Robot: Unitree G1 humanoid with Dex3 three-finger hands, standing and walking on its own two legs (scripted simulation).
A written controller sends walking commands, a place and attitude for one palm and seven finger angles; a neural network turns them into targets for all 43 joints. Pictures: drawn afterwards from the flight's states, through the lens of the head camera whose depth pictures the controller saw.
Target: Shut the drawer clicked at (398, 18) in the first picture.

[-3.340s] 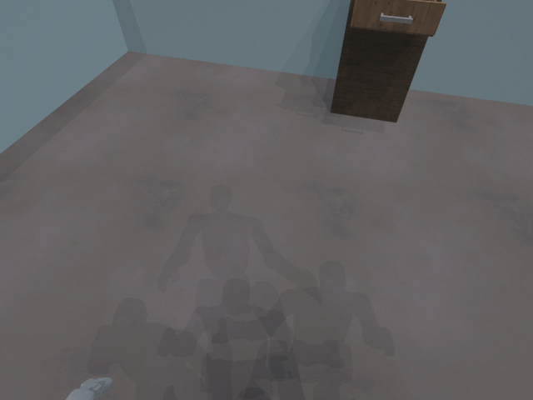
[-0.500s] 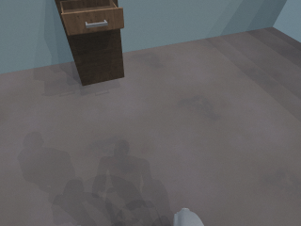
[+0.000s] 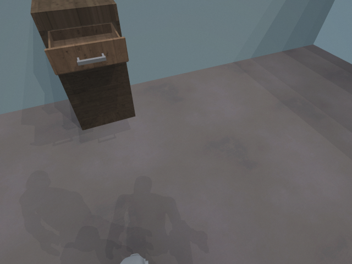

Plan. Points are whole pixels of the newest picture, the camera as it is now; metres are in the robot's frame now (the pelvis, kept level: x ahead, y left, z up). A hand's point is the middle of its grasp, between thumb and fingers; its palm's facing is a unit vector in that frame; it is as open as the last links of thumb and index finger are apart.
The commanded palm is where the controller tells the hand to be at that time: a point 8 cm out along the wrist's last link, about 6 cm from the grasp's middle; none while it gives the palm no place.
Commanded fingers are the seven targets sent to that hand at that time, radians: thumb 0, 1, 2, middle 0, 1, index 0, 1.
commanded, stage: walk to a spot facing it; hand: left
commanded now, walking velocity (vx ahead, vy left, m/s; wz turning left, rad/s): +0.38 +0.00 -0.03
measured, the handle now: (91, 58) +1.05 +0.49 -0.07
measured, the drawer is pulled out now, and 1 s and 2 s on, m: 0.24 0.24 0.24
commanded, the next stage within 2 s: turn to face it in 1.08 s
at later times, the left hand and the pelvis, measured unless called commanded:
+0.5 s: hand (105, 221) +0.27 +0.23 -0.17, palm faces -0.04 -0.99 -0.16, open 7.3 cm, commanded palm none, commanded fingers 0.00 0.90 0.90 -0.20 -0.30 -0.20 -0.30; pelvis +0.21 +0.05 +0.01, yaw -5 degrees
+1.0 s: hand (139, 171) +0.45 +0.15 -0.17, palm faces -0.02 -0.98 -0.19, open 7.2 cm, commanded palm none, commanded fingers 0.00 0.90 0.90 -0.20 -0.30 -0.20 -0.30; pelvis +0.42 -0.03 +0.00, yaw -4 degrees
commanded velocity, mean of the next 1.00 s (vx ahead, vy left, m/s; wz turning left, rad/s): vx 0.37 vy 0.00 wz -0.03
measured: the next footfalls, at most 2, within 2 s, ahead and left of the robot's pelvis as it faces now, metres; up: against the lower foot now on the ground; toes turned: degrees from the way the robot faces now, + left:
left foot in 0.14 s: +0.19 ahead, +0.15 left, +0.00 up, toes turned +11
right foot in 0.68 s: +0.43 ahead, -0.12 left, +0.00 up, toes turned -16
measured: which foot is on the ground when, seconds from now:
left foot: up 0.00-0.12, down 0.14-0.68, up 0.70-1.00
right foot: down 0.00-0.16, up 0.18-0.66, down 0.68-1.00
